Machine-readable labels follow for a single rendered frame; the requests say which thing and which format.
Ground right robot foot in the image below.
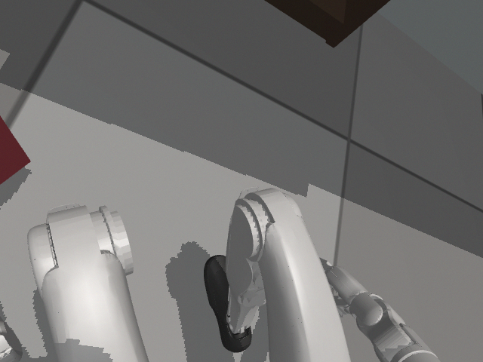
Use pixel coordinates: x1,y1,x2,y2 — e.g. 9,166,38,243
204,255,251,353

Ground bookshelf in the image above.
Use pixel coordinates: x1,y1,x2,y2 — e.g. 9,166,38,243
265,0,390,48

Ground right robot arm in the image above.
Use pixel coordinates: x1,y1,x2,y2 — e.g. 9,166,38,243
349,292,441,362

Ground right robot hand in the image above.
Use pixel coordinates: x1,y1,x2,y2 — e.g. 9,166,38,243
319,257,368,318

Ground carton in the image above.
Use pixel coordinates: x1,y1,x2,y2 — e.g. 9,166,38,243
0,116,31,185

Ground left robot arm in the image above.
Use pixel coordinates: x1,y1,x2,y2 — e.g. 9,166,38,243
0,316,23,362

